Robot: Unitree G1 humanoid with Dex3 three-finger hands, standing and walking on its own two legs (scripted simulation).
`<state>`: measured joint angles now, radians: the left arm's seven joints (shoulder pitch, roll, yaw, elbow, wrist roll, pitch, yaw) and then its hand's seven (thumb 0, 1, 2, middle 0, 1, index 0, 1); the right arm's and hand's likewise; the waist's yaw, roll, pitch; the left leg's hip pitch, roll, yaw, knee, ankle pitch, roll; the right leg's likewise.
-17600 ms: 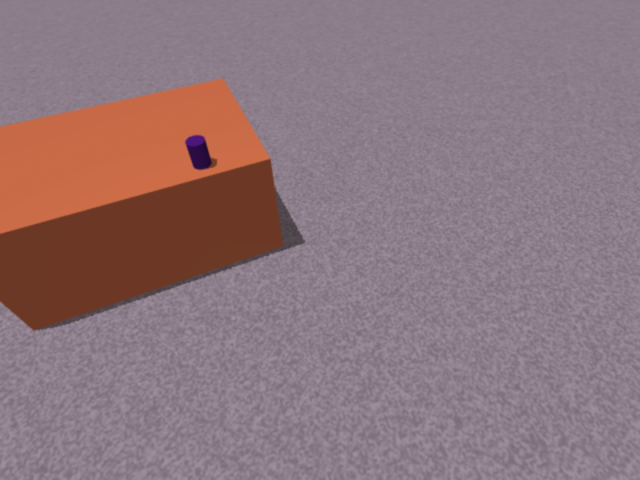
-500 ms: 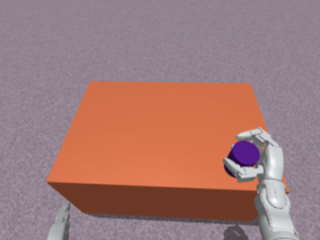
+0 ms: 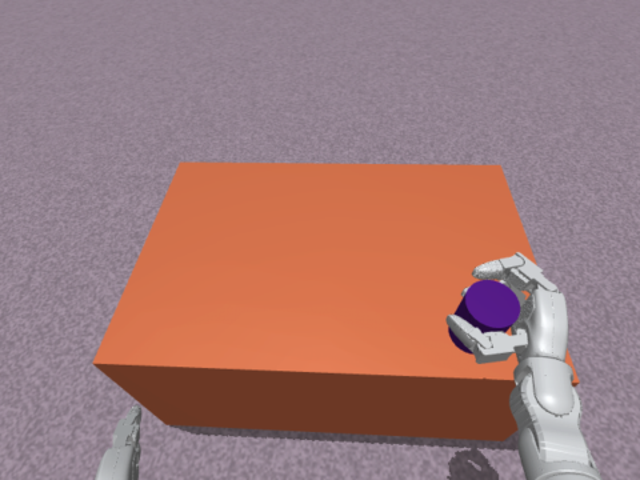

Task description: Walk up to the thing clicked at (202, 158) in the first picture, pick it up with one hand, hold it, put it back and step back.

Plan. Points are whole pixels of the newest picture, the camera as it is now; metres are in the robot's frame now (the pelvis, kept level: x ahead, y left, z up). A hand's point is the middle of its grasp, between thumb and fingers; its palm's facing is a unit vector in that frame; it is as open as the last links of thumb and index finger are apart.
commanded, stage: hold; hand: right
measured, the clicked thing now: (481, 318) +0.32 -0.17 +0.02
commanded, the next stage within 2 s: crouch in 0.10 s
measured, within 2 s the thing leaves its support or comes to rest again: neither
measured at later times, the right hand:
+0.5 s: hand (486, 313) +0.34 -0.19 +0.01, palm faces +0.25 +0.97 +0.00, open 9.1 cm
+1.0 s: hand (476, 302) +0.41 -0.21 -0.07, palm faces +0.25 +0.97 +0.00, open 9.1 cm
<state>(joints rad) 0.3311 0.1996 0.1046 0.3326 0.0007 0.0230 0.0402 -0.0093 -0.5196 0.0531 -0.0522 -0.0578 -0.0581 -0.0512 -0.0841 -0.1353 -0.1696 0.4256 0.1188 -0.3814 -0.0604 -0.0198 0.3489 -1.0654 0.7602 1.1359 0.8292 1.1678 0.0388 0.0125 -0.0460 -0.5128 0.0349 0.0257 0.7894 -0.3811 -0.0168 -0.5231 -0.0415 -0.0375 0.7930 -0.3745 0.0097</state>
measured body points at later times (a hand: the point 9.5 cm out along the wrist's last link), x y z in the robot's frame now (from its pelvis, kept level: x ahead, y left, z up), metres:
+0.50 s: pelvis +0.00 +0.00 -0.01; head +0.05 -0.02 +0.44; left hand +0.15 +0.27 -0.05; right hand +0.32 -0.24 +0.01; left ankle +0.01 +0.13 -0.71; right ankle +0.02 -0.12 -0.71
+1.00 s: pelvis -0.02 -0.01 -0.07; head +0.10 -0.05 +0.37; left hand +0.13 +0.26 -0.07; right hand +0.39 -0.26 -0.07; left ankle +0.01 +0.13 -0.71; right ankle +0.02 -0.12 -0.71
